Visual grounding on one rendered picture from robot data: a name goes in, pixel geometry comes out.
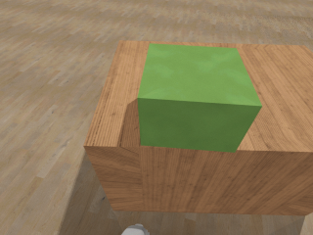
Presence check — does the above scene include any carton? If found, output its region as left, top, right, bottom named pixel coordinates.
left=137, top=43, right=262, bottom=153

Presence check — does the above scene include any left robot thigh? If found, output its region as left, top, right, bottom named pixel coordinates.
left=121, top=225, right=150, bottom=235

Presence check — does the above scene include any pedestal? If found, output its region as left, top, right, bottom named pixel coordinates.
left=83, top=40, right=313, bottom=216

